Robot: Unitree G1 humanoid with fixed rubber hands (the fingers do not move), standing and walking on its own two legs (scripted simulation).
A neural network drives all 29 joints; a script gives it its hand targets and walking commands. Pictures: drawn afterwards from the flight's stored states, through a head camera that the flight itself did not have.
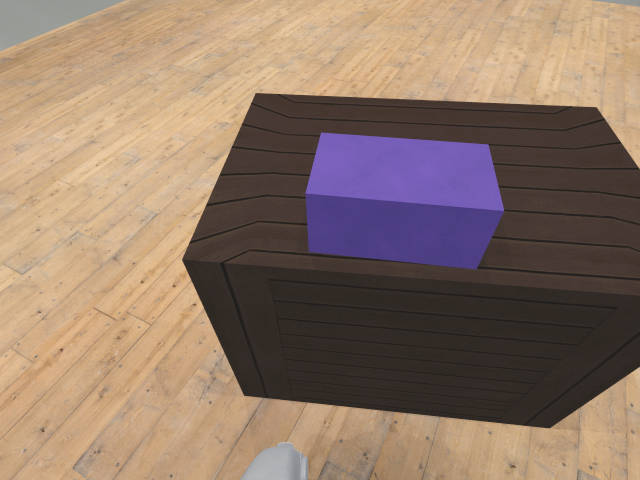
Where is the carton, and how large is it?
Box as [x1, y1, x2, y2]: [305, 133, 503, 268]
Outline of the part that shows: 321,133 305,193 309,251 476,268 503,212 503,207 487,144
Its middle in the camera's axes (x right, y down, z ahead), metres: +0.13 -0.07 +0.69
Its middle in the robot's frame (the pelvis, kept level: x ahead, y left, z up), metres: +0.57 -0.09 +0.01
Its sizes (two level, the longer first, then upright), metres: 0.296 0.168 0.142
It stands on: a pedestal, 0.69 m high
